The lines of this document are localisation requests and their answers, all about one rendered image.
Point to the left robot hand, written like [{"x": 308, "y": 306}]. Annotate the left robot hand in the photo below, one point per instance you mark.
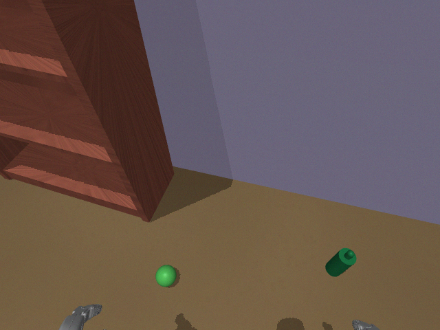
[{"x": 79, "y": 317}]

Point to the bookshelf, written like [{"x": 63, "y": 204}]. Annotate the bookshelf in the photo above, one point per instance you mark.
[{"x": 78, "y": 109}]

